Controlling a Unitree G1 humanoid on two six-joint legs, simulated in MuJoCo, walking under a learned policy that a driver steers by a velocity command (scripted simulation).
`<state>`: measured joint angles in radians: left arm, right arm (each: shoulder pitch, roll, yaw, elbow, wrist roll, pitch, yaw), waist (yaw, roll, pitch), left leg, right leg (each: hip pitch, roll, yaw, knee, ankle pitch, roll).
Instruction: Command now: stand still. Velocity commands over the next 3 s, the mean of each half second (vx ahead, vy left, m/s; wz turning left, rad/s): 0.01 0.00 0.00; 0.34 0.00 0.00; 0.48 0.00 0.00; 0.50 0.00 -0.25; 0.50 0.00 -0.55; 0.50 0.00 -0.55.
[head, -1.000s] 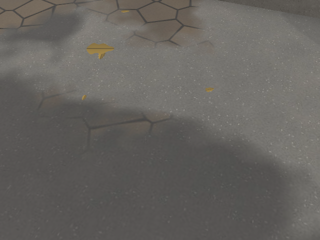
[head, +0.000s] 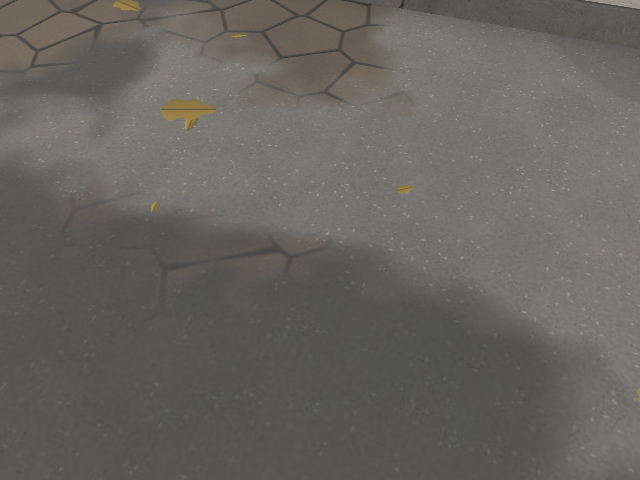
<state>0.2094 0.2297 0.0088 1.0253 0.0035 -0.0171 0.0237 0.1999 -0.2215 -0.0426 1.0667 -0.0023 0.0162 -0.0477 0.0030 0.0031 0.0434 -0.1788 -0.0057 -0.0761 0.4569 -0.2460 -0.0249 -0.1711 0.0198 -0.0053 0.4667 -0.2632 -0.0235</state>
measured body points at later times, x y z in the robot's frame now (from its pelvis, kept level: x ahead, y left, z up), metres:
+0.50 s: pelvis +0.00 -0.01 +0.00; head +0.01 -0.01 +0.45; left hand +0.03 +0.24 -0.15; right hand +0.01 -0.26 -0.16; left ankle +0.00 +0.14 -0.74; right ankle -0.01 -0.10 -0.74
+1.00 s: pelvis +0.14 +0.05 +0.01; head +0.15 +0.07 +0.46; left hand +0.29 +0.31 -0.12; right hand +0.06 -0.18 -0.13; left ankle +0.05 +0.14 -0.74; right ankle +0.25 -0.11 -0.67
